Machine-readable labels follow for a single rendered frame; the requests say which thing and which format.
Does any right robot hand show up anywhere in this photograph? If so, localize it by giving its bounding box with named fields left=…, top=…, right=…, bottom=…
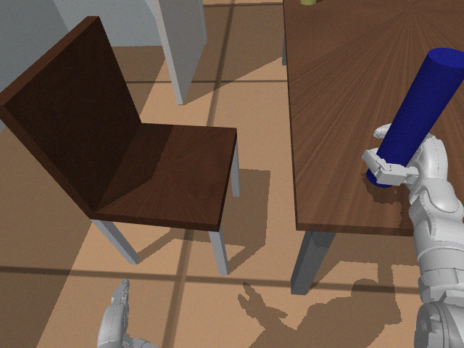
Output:
left=362, top=123, right=448, bottom=192

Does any table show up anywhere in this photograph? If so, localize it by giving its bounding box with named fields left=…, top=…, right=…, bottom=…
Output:
left=282, top=0, right=464, bottom=295

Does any right robot arm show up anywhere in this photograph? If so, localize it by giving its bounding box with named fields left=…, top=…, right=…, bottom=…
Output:
left=408, top=178, right=464, bottom=348

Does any chair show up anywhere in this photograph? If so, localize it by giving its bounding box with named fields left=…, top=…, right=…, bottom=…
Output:
left=0, top=16, right=241, bottom=276

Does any left robot hand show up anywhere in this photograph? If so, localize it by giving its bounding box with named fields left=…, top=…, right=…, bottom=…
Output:
left=97, top=278, right=160, bottom=348

